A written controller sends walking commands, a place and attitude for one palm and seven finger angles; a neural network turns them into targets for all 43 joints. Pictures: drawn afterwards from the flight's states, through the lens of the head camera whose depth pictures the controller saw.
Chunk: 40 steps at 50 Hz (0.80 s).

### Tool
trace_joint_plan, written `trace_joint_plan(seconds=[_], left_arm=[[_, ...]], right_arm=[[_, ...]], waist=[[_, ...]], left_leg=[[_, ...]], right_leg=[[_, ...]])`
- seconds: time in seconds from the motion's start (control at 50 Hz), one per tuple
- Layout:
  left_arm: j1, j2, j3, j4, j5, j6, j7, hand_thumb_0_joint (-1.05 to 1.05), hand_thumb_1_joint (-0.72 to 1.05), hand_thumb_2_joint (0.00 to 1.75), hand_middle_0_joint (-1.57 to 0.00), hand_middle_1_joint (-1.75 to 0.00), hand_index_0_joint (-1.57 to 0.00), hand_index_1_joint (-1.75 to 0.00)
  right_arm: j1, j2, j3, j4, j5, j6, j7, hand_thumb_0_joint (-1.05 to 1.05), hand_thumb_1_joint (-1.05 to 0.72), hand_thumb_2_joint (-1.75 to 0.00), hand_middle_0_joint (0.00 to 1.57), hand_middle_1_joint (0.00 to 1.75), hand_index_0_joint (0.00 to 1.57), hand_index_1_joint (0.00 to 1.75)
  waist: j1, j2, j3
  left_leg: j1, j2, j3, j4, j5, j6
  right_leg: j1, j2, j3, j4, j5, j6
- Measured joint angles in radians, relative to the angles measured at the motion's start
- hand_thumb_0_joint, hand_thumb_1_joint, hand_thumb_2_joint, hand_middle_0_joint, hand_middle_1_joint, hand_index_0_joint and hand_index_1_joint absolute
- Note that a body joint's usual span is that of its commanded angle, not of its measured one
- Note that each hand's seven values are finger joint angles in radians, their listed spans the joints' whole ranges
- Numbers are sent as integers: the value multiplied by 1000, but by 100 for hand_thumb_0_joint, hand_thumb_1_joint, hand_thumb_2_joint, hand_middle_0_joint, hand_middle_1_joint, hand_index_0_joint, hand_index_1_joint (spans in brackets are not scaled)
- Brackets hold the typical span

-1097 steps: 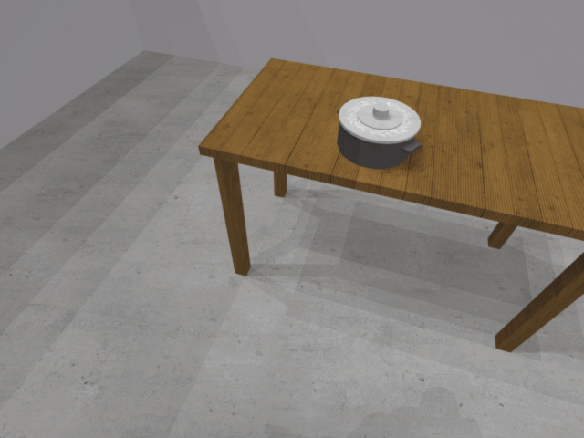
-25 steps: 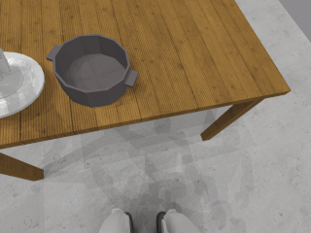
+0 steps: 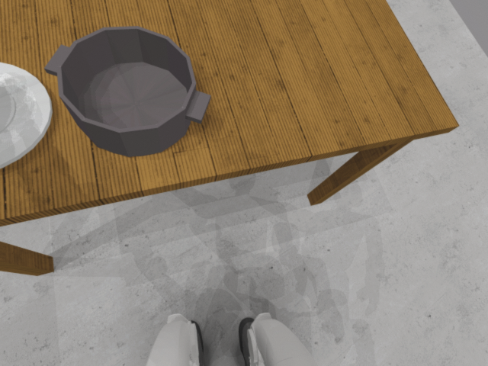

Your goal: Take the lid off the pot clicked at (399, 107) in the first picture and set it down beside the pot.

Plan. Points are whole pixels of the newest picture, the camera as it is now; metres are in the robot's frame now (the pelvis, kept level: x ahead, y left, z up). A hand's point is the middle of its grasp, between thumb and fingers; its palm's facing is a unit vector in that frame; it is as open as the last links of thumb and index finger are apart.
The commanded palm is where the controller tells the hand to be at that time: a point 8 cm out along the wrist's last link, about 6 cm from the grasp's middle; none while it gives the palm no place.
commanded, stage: open the fingers wide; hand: left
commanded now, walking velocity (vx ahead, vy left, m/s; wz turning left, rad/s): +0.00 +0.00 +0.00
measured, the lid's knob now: out of the picture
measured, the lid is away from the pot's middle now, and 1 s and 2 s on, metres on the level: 0.24 0.24 0.24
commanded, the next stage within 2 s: raise the empty hand in 1.14 s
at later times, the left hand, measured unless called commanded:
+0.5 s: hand out of the picture +0.47 +0.36 +0.01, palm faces -0.47 -0.15 -0.87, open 7.0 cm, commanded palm +0.52 +0.34 +0.07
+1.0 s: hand out of the picture +0.47 +0.36 +0.02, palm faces -0.46 -0.15 -0.88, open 10.5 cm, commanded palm +0.51 +0.34 +0.07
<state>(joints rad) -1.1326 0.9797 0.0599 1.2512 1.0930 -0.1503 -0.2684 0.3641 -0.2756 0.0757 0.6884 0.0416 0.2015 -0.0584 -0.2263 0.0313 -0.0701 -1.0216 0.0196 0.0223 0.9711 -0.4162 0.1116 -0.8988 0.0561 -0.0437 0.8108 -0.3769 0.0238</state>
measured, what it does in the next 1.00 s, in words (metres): stands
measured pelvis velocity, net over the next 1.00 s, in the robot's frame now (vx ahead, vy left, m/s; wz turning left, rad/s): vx -0.01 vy -0.01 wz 0.01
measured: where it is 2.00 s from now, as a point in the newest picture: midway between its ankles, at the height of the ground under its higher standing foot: (224, 365)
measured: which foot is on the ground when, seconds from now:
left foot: down 0.00-1.00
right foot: down 0.00-1.00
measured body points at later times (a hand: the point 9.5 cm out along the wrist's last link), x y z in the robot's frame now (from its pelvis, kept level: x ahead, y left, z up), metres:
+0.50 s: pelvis -0.01 -0.01 +0.00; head +0.15 +0.05 +0.42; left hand +0.49 +0.36 +0.06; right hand -0.01 -0.28 -0.10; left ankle +0.01 +0.04 -0.68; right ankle -0.01 -0.16 -0.68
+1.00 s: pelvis -0.01 -0.01 +0.00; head +0.15 +0.03 +0.42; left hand +0.49 +0.36 +0.07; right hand -0.04 -0.29 -0.10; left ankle +0.01 +0.04 -0.68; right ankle -0.01 -0.16 -0.68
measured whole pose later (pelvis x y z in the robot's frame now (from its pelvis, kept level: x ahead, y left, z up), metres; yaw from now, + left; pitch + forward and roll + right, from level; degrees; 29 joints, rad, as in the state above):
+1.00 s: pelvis -0.01 -0.01 +0.00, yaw +0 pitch +25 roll -7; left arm -1.05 0.97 0.07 1.21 1.07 -0.16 -0.27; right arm 0.36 -0.27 0.07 0.68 0.06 0.21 -0.05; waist -0.20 0.03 -0.08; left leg -1.01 0.03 0.01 1.00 -0.42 0.09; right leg -0.90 0.07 -0.04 0.85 -0.39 0.02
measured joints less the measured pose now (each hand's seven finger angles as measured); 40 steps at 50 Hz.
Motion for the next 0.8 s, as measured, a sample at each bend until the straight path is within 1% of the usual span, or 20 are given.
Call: trace_joint_plan(seconds=[0.04,0.12,0.16,0.2,0.3,0.4,0.52,0.56,0.6,0.66,0.72,0.8], left_arm=[[-2,2,1,-7,5,-3,-2,-3,44,43,-77,-98,-68,-97],[67,-28,30,-66,-21,5,4,-3,45,43,-76,-98,-66,-97],[82,-48,23,-80,-27,12,-1,-3,46,43,-76,-98,-65,-98],[83,-60,10,-86,-22,16,-7,-3,46,44,-76,-98,-65,-98],[95,-65,1,-62,-20,8,2,-3,45,46,-75,-100,-64,-99],[99,-78,-16,-64,-18,9,10,-2,45,49,-72,-100,-61,-99],[95,-75,-22,-59,-16,4,18,-1,46,52,-68,-101,-59,-99],[96,-74,-15,-65,-15,1,22,-1,45,53,-66,-101,-57,-99],[95,-67,-6,-67,-18,-2,26,0,43,53,-63,-101,-56,-99],[72,-57,-29,-38,-24,13,29,0,40,53,-58,-100,-54,-99],[64,-51,-32,-31,-21,19,18,0,35,53,-53,-99,-51,-99],[71,-44,-23,-45,-23,11,-3,0,27,53,-47,-98,-46,-98]], right_arm=[[2,2,-1,0,-2,3,1,0,-91,-90,21,30,21,30],[12,10,-21,-7,-3,23,22,0,-91,-90,21,30,21,30],[11,14,-24,-1,-2,33,30,0,-91,-90,21,30,21,30],[5,18,-23,5,-1,37,32,0,-91,-90,21,30,21,30],[-11,19,-22,-2,4,29,30,0,-91,-90,21,30,21,30],[-24,13,-26,-3,5,21,28,0,-91,-90,21,30,21,30],[-32,3,-26,-4,7,10,20,0,-91,-90,21,30,21,30],[-32,0,-26,-2,7,9,19,0,-91,-90,20,30,20,30],[-30,-2,-24,-1,8,9,16,0,-91,-90,20,30,20,30],[-25,-5,-20,0,12,6,17,0,-91,-90,20,30,20,30],[-21,-7,-17,-1,15,5,17,0,-91,-90,20,30,20,30],[-15,-5,-17,2,17,6,12,0,-91,-90,20,30,20,30]], waist=[[2,2,-1],[23,8,-7],[35,7,-11],[41,5,-13],[37,1,-20],[42,1,-18],[40,-2,-13],[41,-2,-12],[40,-3,-13],[37,-3,-14],[34,1,-8],[33,3,-5]], left_leg=[[-9,0,-4,6,-2,-1],[-4,-1,-3,4,-2,-2],[5,-2,-2,-1,-2,-1],[13,-4,-6,-5,0,-2],[28,-5,-10,-7,2,-4],[33,-5,-15,-6,6,-7],[29,-5,-17,0,10,-10],[27,-4,-17,1,11,-11],[27,-3,-15,2,12,-12],[23,-2,-15,8,10,-13],[18,-2,-17,13,10,-14],[13,0,-14,15,10,-15]], right_leg=[[-7,1,-4,5,-2,-5],[-4,0,-1,4,-3,-14],[5,0,0,-1,-2,-10],[15,-1,-3,-6,-2,-9],[31,0,-5,-7,-2,-14],[38,0,-10,-5,0,-14],[31,1,-11,5,0,-13],[29,1,-11,7,1,-13],[26,2,-9,11,1,-11],[21,3,-9,19,-1,-9],[15,3,-10,27,-4,-10],[9,4,-7,31,-3,-8]])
